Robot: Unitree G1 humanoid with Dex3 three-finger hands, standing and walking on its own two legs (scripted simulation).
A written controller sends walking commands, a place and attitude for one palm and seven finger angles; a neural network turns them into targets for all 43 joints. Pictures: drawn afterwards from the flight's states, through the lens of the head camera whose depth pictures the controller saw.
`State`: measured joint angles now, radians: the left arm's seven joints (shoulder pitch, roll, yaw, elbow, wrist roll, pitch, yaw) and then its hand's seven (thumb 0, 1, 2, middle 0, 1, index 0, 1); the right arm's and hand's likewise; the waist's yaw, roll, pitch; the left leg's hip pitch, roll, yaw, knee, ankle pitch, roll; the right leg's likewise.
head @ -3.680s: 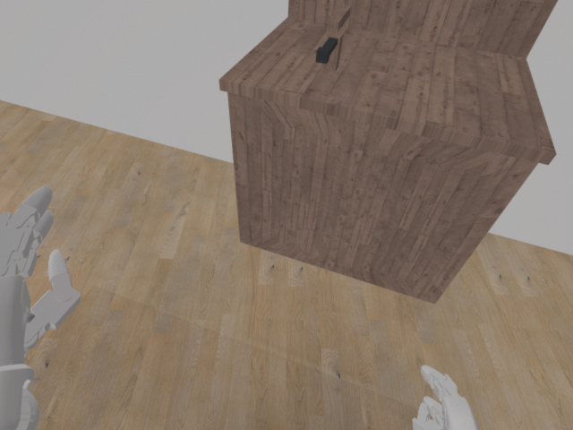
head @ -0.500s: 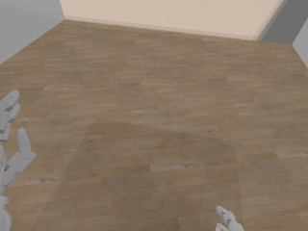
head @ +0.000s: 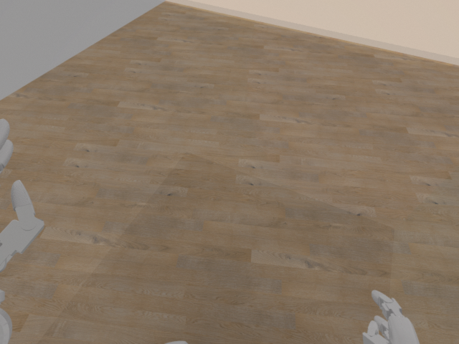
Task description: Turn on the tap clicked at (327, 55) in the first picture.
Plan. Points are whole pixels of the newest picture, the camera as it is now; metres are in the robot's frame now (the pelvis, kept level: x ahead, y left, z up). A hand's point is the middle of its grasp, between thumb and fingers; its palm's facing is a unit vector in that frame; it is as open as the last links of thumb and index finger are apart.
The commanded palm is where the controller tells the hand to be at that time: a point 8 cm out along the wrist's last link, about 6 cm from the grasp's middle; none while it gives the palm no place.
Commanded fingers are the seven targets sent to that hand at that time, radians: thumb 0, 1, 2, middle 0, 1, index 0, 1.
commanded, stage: walk around to get in front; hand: left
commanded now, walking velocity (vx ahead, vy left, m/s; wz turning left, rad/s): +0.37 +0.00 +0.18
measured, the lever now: out of the picture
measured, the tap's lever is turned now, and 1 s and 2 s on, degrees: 0 0 0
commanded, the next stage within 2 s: turn to face it in 1.06 s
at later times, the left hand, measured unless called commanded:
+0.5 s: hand (96, 158) +0.32 +0.23 +0.17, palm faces +0.51 -0.76 -0.41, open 7.4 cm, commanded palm +0.25 +0.26 +0.19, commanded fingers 0.00 0.90 0.90 -0.20 -0.30 -0.20 -0.30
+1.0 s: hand (112, 89) +0.45 +0.24 +0.20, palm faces +0.50 -0.70 -0.50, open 7.4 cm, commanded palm +0.40 +0.28 +0.19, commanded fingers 0.00 0.90 0.90 -0.20 -0.30 -0.20 -0.30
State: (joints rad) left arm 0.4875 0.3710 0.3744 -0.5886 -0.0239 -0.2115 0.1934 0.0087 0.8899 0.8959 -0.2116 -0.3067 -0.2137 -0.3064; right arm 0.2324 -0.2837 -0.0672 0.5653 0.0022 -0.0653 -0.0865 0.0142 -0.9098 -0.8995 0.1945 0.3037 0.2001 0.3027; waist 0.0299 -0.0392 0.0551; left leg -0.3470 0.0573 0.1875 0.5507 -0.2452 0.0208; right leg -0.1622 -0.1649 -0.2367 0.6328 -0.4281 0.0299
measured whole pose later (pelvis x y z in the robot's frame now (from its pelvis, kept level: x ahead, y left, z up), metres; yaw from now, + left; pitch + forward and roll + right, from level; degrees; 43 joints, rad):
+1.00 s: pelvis +0.29 -0.02 +0.01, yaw +10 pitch +0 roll -1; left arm 0.51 0.41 0.38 -0.55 -0.02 -0.24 0.14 0.01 0.89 0.90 -0.21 -0.31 -0.21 -0.31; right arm 0.23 -0.09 0.04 0.61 0.01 -0.10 -0.05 0.01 -0.90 -0.90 0.20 0.30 0.21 0.30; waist 0.01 0.05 0.06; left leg -0.23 0.12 0.12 0.57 -0.33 -0.03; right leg -0.40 -0.09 -0.18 0.63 -0.29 0.04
